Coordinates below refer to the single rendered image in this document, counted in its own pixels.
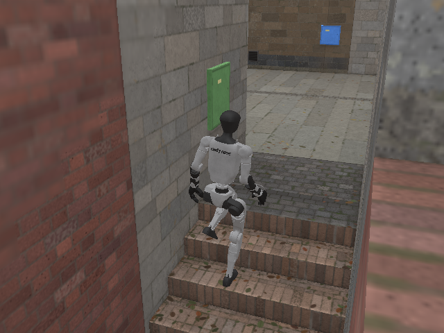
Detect stairs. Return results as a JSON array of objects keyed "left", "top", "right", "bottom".
[{"left": 149, "top": 203, "right": 357, "bottom": 333}]

